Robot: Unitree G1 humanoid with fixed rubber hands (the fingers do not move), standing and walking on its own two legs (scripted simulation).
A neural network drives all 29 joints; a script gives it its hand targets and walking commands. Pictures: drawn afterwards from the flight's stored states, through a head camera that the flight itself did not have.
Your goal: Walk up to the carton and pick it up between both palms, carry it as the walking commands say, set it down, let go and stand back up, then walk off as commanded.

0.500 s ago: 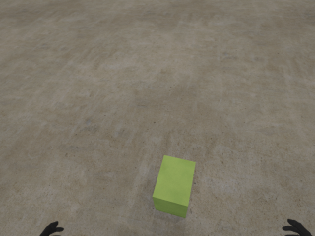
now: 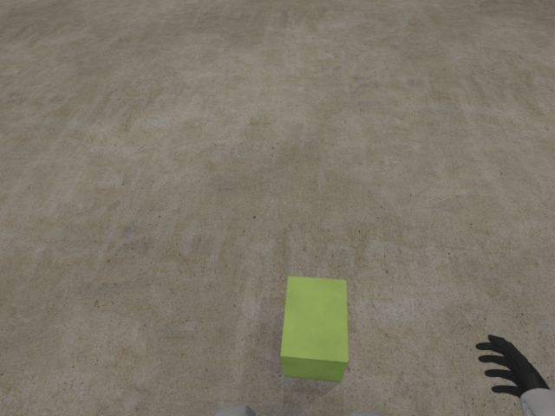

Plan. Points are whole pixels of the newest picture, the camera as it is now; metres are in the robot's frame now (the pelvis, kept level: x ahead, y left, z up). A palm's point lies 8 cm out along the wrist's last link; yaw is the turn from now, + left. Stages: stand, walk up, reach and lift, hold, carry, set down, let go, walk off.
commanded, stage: walk up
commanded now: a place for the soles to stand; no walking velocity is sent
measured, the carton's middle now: (314, 329) +0.45 -0.04 -0.63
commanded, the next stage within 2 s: none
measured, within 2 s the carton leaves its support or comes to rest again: neither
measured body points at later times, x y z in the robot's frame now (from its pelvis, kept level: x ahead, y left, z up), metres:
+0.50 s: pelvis +0.01 +0.01 +0.02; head +0.04 +0.00 +0.47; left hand +0.20 +0.33 -0.07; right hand +0.10 -0.35 -0.08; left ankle +0.06 +0.13 -0.72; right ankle +0.04 -0.12 -0.72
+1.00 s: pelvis +0.01 +0.01 +0.02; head +0.03 +0.00 +0.47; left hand +0.19 +0.33 -0.07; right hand +0.08 -0.34 -0.09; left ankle +0.06 +0.13 -0.72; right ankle +0.04 -0.12 -0.72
